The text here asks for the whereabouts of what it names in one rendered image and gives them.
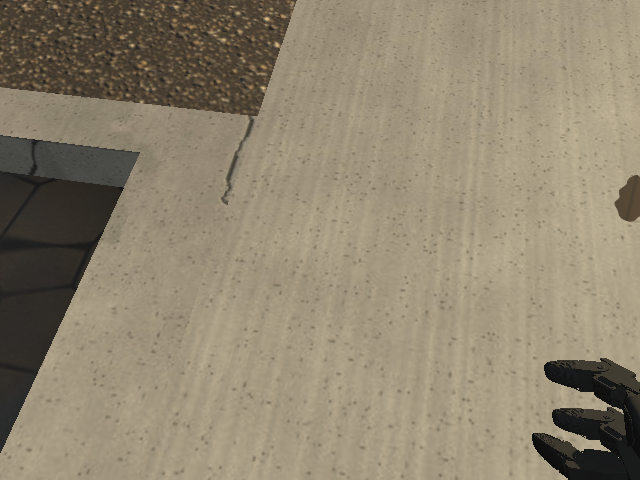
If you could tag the right robot hand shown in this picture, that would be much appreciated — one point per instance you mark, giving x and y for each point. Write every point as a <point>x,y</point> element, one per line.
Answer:
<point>620,433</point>

